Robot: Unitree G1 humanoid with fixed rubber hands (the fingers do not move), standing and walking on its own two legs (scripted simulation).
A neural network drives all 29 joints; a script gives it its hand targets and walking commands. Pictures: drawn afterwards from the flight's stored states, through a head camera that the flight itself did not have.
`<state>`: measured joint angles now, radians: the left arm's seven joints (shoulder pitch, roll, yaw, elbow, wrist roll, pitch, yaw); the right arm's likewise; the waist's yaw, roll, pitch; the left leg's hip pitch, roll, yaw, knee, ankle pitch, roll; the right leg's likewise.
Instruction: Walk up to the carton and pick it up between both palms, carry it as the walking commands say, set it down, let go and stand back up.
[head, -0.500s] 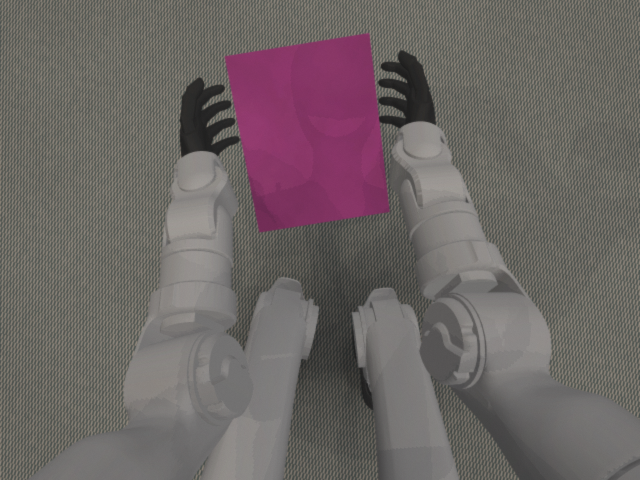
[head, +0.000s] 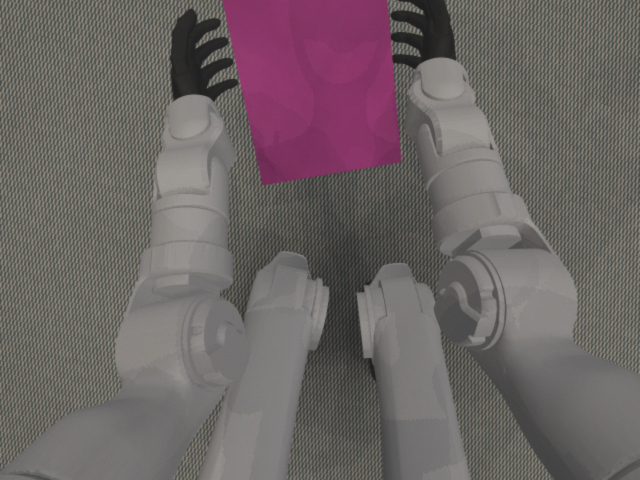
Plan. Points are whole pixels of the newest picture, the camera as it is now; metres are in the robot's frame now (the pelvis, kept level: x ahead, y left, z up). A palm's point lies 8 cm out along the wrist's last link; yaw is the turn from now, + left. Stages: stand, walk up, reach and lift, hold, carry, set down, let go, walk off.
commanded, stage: set down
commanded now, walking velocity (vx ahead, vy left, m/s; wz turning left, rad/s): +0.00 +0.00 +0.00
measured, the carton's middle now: (316, 82) +0.54 +0.06 -0.22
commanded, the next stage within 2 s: none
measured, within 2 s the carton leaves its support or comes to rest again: neither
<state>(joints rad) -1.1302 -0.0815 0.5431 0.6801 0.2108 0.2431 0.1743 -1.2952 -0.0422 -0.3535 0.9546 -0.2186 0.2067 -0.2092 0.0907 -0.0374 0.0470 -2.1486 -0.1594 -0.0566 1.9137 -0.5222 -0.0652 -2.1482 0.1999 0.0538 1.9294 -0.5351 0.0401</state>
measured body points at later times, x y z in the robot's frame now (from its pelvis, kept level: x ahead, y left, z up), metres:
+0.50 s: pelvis +0.01 +0.00 -0.05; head +0.36 +0.01 +0.23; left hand +0.51 +0.18 -0.21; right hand +0.56 -0.07 -0.21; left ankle +0.11 +0.12 -0.41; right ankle +0.11 -0.10 -0.41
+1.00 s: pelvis +0.01 +0.00 -0.07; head +0.37 +0.01 +0.20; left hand +0.51 +0.18 -0.24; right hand +0.57 -0.07 -0.24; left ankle +0.11 +0.11 -0.41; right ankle +0.11 -0.10 -0.41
